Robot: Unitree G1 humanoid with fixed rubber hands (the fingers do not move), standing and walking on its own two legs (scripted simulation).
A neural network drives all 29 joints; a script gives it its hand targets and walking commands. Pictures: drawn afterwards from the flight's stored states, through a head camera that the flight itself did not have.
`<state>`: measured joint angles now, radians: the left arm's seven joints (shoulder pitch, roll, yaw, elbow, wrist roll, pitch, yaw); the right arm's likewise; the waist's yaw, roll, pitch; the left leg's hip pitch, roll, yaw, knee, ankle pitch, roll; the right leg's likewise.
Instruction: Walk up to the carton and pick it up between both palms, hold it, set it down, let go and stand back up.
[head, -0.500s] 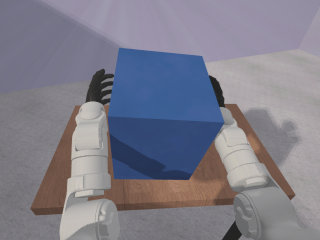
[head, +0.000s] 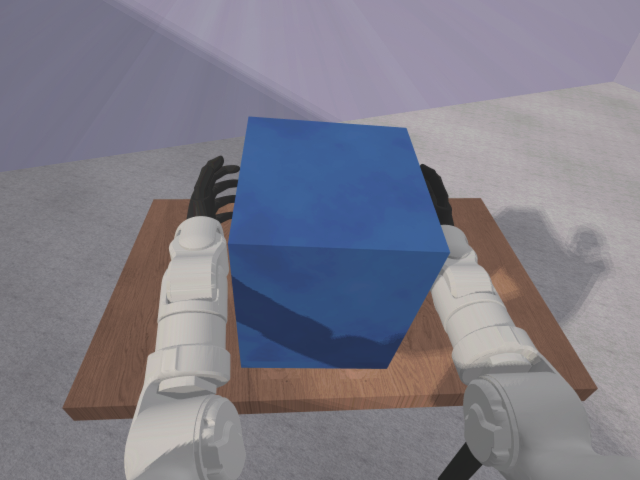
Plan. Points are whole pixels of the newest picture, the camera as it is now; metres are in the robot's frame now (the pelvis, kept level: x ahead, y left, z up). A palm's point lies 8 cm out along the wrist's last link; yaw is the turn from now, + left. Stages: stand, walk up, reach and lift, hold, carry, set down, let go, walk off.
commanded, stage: set down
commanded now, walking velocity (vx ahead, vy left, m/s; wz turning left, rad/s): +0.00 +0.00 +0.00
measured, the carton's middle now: (321, 250) +0.38 +0.00 +0.13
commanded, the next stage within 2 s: none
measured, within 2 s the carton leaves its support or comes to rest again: rests again in 1.62 s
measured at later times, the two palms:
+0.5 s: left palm (213, 232) +0.41 +0.14 +0.14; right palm (431, 237) +0.40 -0.15 +0.13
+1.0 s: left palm (219, 251) +0.41 +0.14 +0.11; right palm (429, 250) +0.40 -0.16 +0.10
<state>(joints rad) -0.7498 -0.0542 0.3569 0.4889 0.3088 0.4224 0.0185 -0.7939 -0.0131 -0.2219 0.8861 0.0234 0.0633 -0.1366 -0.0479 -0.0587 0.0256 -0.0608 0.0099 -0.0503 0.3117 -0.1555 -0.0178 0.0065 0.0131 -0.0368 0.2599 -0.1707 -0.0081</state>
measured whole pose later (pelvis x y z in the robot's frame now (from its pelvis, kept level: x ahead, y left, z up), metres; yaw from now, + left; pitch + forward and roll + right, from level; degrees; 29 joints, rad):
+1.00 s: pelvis +0.01 +0.00 +0.00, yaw -1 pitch +0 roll +0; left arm -0.72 -0.07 0.39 0.71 0.31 0.21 0.04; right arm -0.76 0.02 -0.39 0.97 -0.18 -0.05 -0.07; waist -0.01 -0.04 -0.02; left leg -0.16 0.02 -0.01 0.30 -0.15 -0.02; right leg -0.11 0.01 -0.05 0.26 -0.16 -0.01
